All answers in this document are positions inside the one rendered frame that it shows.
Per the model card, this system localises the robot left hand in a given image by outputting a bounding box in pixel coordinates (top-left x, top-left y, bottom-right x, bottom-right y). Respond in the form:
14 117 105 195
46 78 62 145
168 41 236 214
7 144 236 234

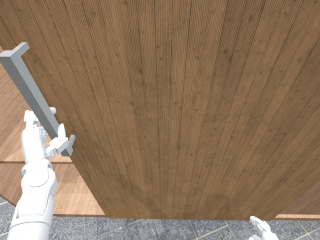
21 107 69 164

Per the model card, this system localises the left robot forearm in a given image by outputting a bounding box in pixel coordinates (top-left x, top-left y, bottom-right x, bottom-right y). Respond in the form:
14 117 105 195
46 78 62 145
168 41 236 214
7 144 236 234
7 159 58 240

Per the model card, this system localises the wardrobe door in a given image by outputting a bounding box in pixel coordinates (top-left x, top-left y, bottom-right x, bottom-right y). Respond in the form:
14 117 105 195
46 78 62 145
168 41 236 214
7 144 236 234
279 180 320 215
0 0 320 221

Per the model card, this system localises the handle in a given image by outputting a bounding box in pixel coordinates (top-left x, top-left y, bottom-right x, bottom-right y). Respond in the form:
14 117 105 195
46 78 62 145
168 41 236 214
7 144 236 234
0 42 76 157

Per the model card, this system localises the robot right hand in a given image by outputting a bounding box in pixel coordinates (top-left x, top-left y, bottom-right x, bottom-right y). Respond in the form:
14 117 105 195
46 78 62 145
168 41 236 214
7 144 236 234
248 216 279 240

